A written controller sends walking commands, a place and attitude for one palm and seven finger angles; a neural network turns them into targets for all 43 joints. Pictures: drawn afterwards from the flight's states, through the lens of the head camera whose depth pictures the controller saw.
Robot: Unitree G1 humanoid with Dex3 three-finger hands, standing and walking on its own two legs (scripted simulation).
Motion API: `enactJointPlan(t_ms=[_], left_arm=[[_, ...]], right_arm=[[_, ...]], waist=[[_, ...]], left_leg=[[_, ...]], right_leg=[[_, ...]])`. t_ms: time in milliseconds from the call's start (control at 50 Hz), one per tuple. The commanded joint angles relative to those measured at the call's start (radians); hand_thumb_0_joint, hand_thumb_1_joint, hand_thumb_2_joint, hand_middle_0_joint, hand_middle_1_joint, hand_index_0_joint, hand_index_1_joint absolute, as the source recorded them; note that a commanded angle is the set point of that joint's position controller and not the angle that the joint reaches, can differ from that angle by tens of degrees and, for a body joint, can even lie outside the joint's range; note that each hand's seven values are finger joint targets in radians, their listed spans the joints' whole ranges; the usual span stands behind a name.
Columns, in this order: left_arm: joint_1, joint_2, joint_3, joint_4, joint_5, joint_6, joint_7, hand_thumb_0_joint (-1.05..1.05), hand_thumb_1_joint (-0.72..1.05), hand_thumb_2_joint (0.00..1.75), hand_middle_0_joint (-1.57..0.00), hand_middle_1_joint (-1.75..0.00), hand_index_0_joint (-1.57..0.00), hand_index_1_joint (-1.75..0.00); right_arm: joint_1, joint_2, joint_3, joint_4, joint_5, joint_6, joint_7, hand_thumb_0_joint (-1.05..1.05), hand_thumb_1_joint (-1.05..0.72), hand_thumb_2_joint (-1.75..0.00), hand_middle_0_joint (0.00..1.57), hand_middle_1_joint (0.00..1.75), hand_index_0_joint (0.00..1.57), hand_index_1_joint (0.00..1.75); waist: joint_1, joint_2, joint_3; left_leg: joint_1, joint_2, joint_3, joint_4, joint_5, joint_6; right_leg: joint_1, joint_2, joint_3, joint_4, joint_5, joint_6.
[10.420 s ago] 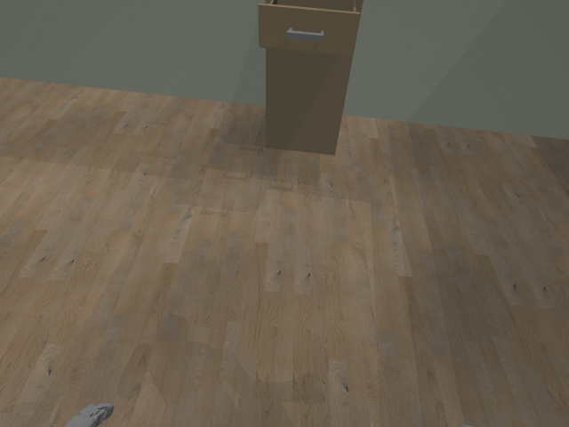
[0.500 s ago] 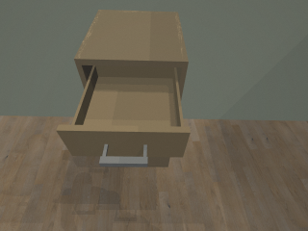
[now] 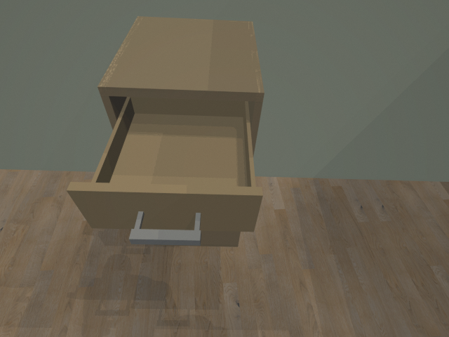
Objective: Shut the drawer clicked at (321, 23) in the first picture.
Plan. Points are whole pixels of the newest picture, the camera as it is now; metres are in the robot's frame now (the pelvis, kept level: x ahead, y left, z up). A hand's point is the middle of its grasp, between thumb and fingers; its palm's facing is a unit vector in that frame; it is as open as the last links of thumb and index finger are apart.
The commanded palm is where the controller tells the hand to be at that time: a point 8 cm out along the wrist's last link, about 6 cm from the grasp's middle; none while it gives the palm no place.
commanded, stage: raise the hand and make a fist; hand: left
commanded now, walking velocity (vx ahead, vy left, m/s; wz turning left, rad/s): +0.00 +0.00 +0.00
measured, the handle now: (167, 227) +0.32 +0.13 +0.00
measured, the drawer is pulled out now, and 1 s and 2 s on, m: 0.29 0.28 0.28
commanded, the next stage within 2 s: bring the fist close to the handle in 1.82 s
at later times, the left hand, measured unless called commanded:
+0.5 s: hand out of the picture +0.12 +0.14 +0.01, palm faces +0.21 -0.98 -0.06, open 5.1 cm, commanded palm +0.10 +0.19 +0.00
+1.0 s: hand (154, 334) +0.13 +0.11 +0.04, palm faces +0.01 -1.00 +0.02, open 3.1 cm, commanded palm +0.09 +0.17 +0.05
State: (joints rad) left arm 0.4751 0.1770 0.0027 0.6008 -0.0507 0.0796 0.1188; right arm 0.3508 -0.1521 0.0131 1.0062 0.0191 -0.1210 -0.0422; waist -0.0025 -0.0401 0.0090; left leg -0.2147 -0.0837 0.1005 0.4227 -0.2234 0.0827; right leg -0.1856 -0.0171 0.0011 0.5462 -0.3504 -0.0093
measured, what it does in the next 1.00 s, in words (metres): stands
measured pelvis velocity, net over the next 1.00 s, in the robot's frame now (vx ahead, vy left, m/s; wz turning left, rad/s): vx -0.01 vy -0.03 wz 0.06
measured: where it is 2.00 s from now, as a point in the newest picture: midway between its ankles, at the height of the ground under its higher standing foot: outside the picture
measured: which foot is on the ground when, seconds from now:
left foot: down 0.00-1.00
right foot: down 0.00-1.00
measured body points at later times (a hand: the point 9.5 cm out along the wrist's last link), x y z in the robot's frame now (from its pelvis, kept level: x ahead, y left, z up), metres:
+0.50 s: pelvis -0.04 -0.06 -0.08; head -0.02 -0.06 +0.37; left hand +0.10 +0.19 +0.02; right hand +0.22 -0.26 -0.11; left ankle +0.00 +0.06 -0.74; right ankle -0.01 -0.10 -0.74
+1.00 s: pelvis -0.01 -0.03 -0.05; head +0.02 -0.04 +0.40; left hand +0.12 +0.16 +0.04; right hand +0.19 -0.26 -0.11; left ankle +0.00 +0.06 -0.74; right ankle -0.01 -0.10 -0.74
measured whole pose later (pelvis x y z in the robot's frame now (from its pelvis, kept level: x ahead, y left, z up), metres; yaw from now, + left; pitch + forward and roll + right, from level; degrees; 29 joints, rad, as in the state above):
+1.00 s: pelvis -0.01 -0.03 -0.05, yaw +4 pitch +9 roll -1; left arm 0.77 0.15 -0.05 -0.34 -0.22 -0.39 -0.20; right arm 0.25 -0.27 -0.03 0.52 0.05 -0.24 -0.02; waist 0.01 0.05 -0.11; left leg -0.65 -0.03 0.02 0.93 -0.43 0.06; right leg -0.59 0.04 -0.11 0.90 -0.46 -0.07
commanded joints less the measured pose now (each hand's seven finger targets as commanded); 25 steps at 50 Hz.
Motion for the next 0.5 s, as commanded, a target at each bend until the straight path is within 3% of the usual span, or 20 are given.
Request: enactJointPlan(t_ms=[0,40,60,100,120,140,160,180,200,220,260,280,340,360,400,460,480], left_arm=[[-0.092,-0.113,-0.161,-0.729,-0.092,-0.108,0.040,0.00,0.90,0.90,-0.30,-0.41,-0.30,-0.41],[-0.092,-0.065,-0.129,-0.762,-0.076,-0.189,0.005,0.00,0.90,0.90,-0.34,-0.45,-0.34,-0.45],[0.014,-0.092,-0.127,-0.703,-0.077,-0.217,-0.017,0.00,0.90,0.90,-0.36,-0.47,-0.36,-0.47],[0.178,-0.075,-0.044,-0.570,-0.110,-0.309,-0.095,0.00,0.90,0.90,-0.40,-0.52,-0.40,-0.52],[0.234,-0.049,0.006,-0.516,-0.141,-0.374,-0.148,0.00,0.90,0.90,-0.42,-0.54,-0.42,-0.54],[0.270,-0.057,0.007,-0.527,-0.178,-0.450,-0.213,0.00,0.90,0.90,-0.44,-0.56,-0.44,-0.56],[0.289,0.009,0.081,-0.501,-0.189,-0.515,-0.267,0.00,0.90,0.90,-0.46,-0.58,-0.46,-0.58],[0.279,0.020,0.086,-0.538,-0.211,-0.576,-0.328,0.00,0.90,0.90,-0.48,-0.60,-0.48,-0.60],[0.259,0.067,0.119,-0.545,-0.194,-0.604,-0.350,0.00,0.90,0.90,-0.50,-0.62,-0.50,-0.62],[0.213,0.066,0.104,-0.622,-0.178,-0.633,-0.368,0.00,0.90,0.90,-0.52,-0.65,-0.52,-0.65],[0.073,0.187,0.185,-0.811,-0.161,-0.677,-0.350,0.00,0.90,0.90,-0.56,-0.69,-0.56,-0.69],[-0.001,0.206,0.199,-0.926,-0.165,-0.694,-0.330,0.00,0.90,0.90,-0.58,-0.71,-0.58,-0.71],[-0.073,0.159,0.182,-1.079,-0.208,-0.745,-0.265,0.00,0.90,0.90,-0.64,-0.78,-0.64,-0.78],[-0.127,0.156,0.170,-1.121,-0.214,-0.757,-0.251,0.00,0.90,0.90,-0.66,-0.80,-0.66,-0.80],[-0.110,0.097,0.091,-1.049,-0.224,-0.762,-0.273,0.00,0.90,0.90,-0.70,-0.84,-0.70,-0.84],[-0.083,0.127,0.069,-0.888,-0.215,-0.690,-0.352,0.00,0.90,0.90,-0.76,-0.91,-0.76,-0.91],[-0.041,0.108,0.043,-0.842,-0.210,-0.637,-0.388,0.00,0.90,0.90,-0.78,-0.93,-0.78,-0.93]], right_arm=[[-0.065,-0.189,-0.036,-0.257,0.026,-0.196,0.000,0.00,-0.90,-0.90,0.20,0.30,0.20,0.30],[-0.109,-0.222,-0.050,-0.319,0.009,-0.230,0.004,0.00,-0.90,-0.90,0.20,0.30,0.20,0.30],[-0.118,-0.221,-0.057,-0.365,0.002,-0.231,0.013,0.00,-0.90,-0.90,0.20,0.30,0.20,0.30],[-0.153,-0.234,-0.067,-0.421,-0.008,-0.207,0.029,0.00,-0.90,-0.90,0.20,0.30,0.20,0.30],[-0.195,-0.227,-0.072,-0.442,-0.003,-0.191,0.032,0.00,-0.90,-0.90,0.20,0.30,0.20,0.30],[-0.234,-0.222,-0.074,-0.477,0.000,-0.183,0.035,0.00,-0.90,-0.90,0.20,0.30,0.20,0.30],[-0.243,-0.224,-0.084,-0.492,0.008,-0.170,0.043,0.00,-0.90,-0.90,0.20,0.30,0.20,0.30],[-0.269,-0.241,-0.087,-0.544,0.003,-0.165,0.052,0.00,-0.90,-0.90,0.20,0.30,0.20,0.30],[-0.281,-0.238,-0.090,-0.577,0.004,-0.160,0.055,0.00,-0.90,-0.90,0.20,0.30,0.20,0.30],[-0.285,-0.225,-0.086,-0.611,0.003,-0.158,0.059,0.00,-0.90,-0.90,0.20,0.30,0.20,0.30],[-0.277,-0.210,-0.083,-0.630,-0.001,-0.153,0.055,0.00,-0.90,-0.90,0.20,0.30,0.20,0.30],[-0.282,-0.196,-0.082,-0.656,-0.006,-0.152,0.047,0.00,-0.90,-0.90,0.20,0.30,0.20,0.30],[-0.230,-0.165,-0.071,-0.655,0.001,-0.165,0.025,0.00,-0.90,-0.90,0.20,0.30,0.20,0.30],[-0.211,-0.171,-0.067,-0.645,0.003,-0.167,0.020,0.00,-0.90,-0.90,0.20,0.30,0.20,0.30],[-0.211,-0.179,-0.058,-0.626,0.010,-0.184,0.012,0.00,-0.90,-0.90,0.20,0.30,0.20,0.30],[-0.205,-0.208,-0.046,-0.598,0.021,-0.192,0.002,0.00,-0.90,-0.90,0.20,0.30,0.20,0.30],[-0.200,-0.210,-0.043,-0.605,0.026,-0.185,0.000,0.00,-0.90,-0.90,0.20,0.30,0.20,0.30]], waist=[[-0.037,0.176,-0.080],[-0.060,0.043,-0.027],[-0.051,-0.037,-0.037],[-0.006,-0.202,-0.046],[0.011,-0.287,-0.008],[0.023,-0.374,0.019],[0.042,-0.345,0.038],[0.036,-0.271,0.011],[0.037,-0.162,-0.026],[0.037,-0.033,-0.060],[0.044,0.179,-0.149],[0.037,0.219,-0.232],[-0.008,0.239,-0.285],[-0.036,0.191,-0.281],[-0.070,0.139,-0.212],[-0.095,0.018,-0.143],[-0.081,-0.012,-0.145]], left_leg=[[0.138,0.187,-0.240,-0.093,0.336,-0.139],[0.028,0.147,-0.215,0.027,0.144,-0.101],[-0.033,0.126,-0.201,0.089,0.104,-0.087],[-0.202,0.099,-0.185,0.196,0.015,-0.084],[-0.314,0.090,-0.164,0.236,-0.080,-0.088],[-0.406,0.078,-0.138,0.276,-0.136,-0.083],[-0.455,0.070,-0.120,0.306,-0.150,-0.093],[-0.485,0.055,-0.104,0.350,-0.165,-0.096],[-0.504,0.048,-0.087,0.388,-0.171,-0.091],[-0.513,0.041,-0.073,0.408,-0.176,-0.081],[-0.514,0.050,-0.075,0.447,-0.195,-0.069],[-0.494,0.054,-0.084,0.460,-0.200,-0.059],[-0.461,0.064,-0.108,0.519,-0.191,-0.046],[-0.471,0.067,-0.115,0.542,-0.208,-0.043],[-0.506,0.073,-0.130,0.575,-0.228,-0.039],[-0.563,0.080,-0.146,0.599,-0.234,-0.033],[-0.575,0.081,-0.148,0.584,-0.225,-0.033]], right_leg=[[-0.271,-0.002,-0.046,0.133,-0.051,-0.005],[-0.289,0.016,-0.077,0.032,-0.025,-0.016],[-0.286,0.019,-0.088,-0.005,0.007,-0.023],[-0.335,0.024,-0.094,0.028,0.010,-0.024],[-0.382,0.024,-0.088,0.050,-0.087,-0.021],[-0.411,0.018,-0.054,0.055,-0.148,-0.015],[-0.404,-0.002,0.004,0.054,-0.152,-0.019],[-0.383,-0.021,0.052,0.081,-0.126,-0.014],[-0.379,-0.026,0.079,0.116,-0.108,-0.017],[-0.394,-0.022,0.080,0.149,-0.125,-0.023],[-0.453,-0.012,0.099,0.202,-0.218,-0.040],[-0.453,-0.008,0.117,0.213,-0.266,-0.044],[-0.478,0.004,0.144,0.198,-0.278,-0.042],[-0.506,0.006,0.154,0.185,-0.310,-0.034],[-0.531,-0.004,0.185,0.144,-0.335,-0.020],[-0.496,-0.041,0.249,0.079,-0.285,0.040],[-0.458,-0.051,0.254,0.078,-0.239,0.055]])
